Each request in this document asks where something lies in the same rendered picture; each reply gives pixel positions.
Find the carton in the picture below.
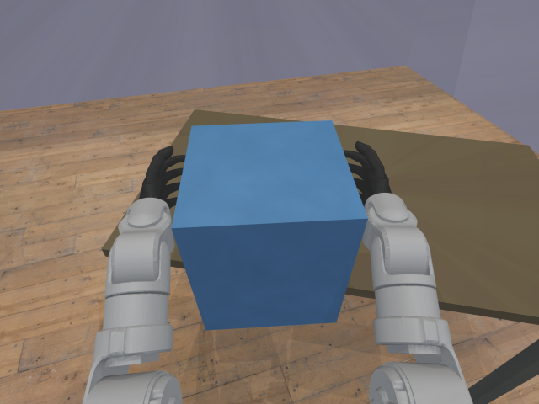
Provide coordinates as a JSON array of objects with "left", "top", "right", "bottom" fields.
[{"left": 171, "top": 120, "right": 368, "bottom": 331}]

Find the right robot upper arm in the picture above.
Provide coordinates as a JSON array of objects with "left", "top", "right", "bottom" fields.
[{"left": 369, "top": 362, "right": 472, "bottom": 404}]

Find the robot right hand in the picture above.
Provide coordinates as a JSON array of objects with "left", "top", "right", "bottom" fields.
[{"left": 344, "top": 141, "right": 392, "bottom": 206}]

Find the robot left forearm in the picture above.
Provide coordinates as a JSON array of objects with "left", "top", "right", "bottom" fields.
[{"left": 83, "top": 198, "right": 174, "bottom": 404}]

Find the robot right forearm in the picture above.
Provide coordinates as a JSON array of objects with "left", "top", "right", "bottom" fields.
[{"left": 362, "top": 193, "right": 473, "bottom": 404}]

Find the robot left hand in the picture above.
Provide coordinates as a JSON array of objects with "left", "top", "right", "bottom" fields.
[{"left": 139, "top": 146, "right": 186, "bottom": 209}]

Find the left robot upper arm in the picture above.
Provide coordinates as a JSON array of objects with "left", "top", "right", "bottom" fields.
[{"left": 84, "top": 370, "right": 183, "bottom": 404}]

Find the table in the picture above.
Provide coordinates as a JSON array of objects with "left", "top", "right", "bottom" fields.
[{"left": 102, "top": 109, "right": 539, "bottom": 404}]

